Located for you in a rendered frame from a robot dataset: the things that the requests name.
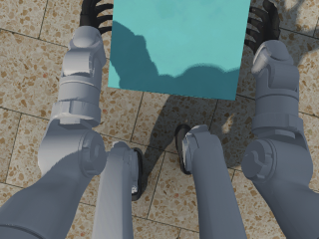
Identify right robot upper arm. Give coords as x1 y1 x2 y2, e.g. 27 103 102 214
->
240 138 319 239

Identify robot left thigh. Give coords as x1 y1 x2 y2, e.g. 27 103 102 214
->
91 147 139 239

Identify robot left forearm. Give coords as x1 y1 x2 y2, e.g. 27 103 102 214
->
37 25 107 168

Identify right robot hand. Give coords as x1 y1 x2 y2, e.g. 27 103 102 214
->
243 0 281 56

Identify robot right forearm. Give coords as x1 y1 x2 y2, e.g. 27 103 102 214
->
251 40 314 174

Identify left robot foot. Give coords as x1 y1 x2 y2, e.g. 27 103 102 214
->
132 149 144 201

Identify left robot hand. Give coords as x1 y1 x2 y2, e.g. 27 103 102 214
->
79 0 114 35

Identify left robot upper arm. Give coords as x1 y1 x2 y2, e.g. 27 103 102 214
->
0 128 108 239

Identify carton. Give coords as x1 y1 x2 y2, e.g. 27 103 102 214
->
108 0 251 101

